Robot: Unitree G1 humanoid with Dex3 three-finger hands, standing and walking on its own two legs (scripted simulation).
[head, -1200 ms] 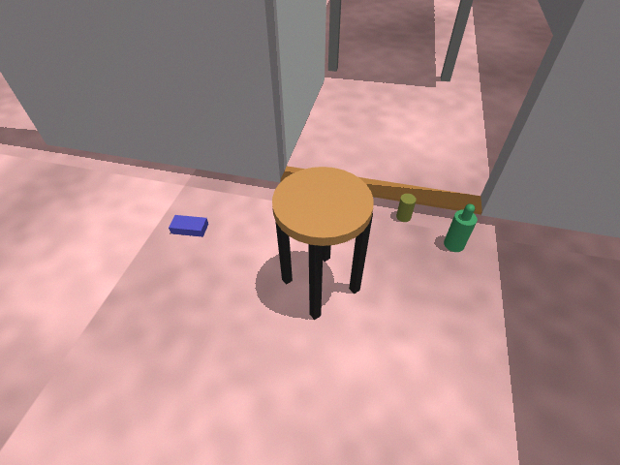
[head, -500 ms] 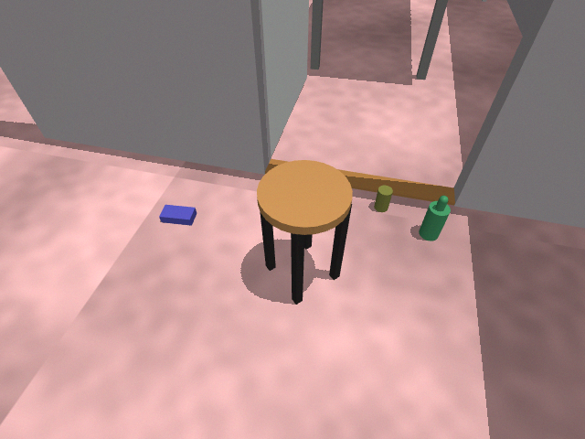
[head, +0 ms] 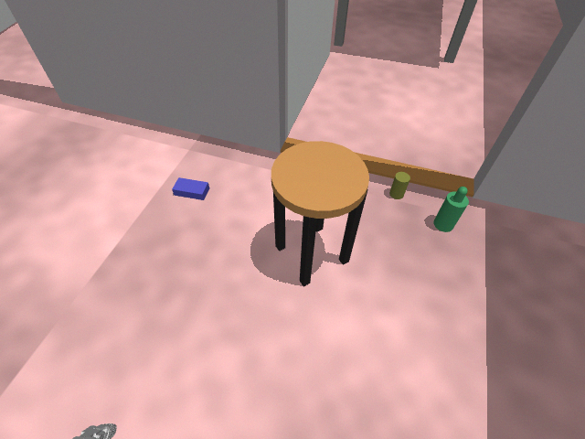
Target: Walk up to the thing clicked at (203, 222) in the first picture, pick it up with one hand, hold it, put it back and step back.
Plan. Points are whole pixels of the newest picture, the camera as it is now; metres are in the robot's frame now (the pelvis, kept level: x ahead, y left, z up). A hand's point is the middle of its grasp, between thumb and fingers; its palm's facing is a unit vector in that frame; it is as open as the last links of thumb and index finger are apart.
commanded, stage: walk up
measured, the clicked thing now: (191, 188) +1.22 +0.44 -0.76
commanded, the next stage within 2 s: none
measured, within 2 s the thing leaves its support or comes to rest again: neither
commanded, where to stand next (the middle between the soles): +0.06 +0.01 m, yaw +90 degrees
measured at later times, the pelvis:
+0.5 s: pelvis +0.00 -0.04 -0.02, yaw +28 degrees
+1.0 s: pelvis +0.03 -0.07 -0.02, yaw +53 degrees
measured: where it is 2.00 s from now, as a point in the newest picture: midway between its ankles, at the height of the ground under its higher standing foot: outside the picture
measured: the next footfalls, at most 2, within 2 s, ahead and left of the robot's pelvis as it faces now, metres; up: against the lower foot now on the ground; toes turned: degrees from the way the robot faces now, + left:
left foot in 0.48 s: +0.01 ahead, +0.10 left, +0.00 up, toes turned +31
right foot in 0.84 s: +0.17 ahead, -0.08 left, +0.00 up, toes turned +47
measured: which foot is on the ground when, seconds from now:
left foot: down 0.00-0.12, up 0.14-0.46, down 0.48-0.86, up 0.88-1.00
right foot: down 0.00-0.50, up 0.52-0.82, down 0.84-1.00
